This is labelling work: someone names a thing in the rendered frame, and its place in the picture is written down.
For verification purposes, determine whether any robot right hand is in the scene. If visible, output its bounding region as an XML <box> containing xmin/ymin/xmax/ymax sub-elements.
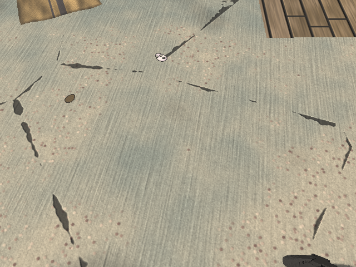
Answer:
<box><xmin>283</xmin><ymin>254</ymin><xmax>337</xmax><ymax>267</ymax></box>

